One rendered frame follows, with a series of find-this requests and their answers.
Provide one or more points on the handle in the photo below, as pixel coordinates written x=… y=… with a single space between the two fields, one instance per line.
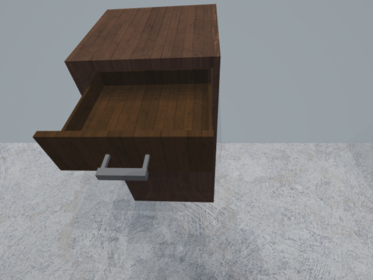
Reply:
x=132 y=174

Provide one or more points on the cabinet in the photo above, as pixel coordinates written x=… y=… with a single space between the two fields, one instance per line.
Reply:
x=167 y=37

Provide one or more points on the drawer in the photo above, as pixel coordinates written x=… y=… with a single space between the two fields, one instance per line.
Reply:
x=164 y=113

